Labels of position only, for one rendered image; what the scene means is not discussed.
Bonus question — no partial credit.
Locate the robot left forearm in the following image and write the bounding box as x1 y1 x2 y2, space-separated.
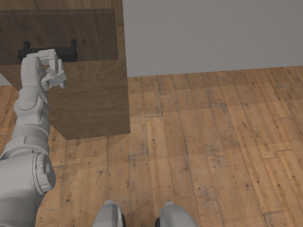
0 87 50 161

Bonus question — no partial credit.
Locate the robot left hand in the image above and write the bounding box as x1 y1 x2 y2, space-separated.
21 48 67 94

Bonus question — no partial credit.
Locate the left robot upper arm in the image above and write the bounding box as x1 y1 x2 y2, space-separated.
0 152 56 227

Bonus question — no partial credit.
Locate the robot left thigh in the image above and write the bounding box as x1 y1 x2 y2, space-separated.
92 203 123 227

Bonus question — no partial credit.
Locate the drawer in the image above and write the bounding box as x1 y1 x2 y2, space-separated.
0 9 118 66

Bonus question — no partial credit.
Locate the right robot shin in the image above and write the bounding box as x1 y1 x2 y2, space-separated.
160 201 174 227

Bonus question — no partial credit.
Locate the cabinet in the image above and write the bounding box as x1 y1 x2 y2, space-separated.
0 0 131 140

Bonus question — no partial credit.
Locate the handle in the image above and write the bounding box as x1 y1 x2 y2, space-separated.
17 39 78 62

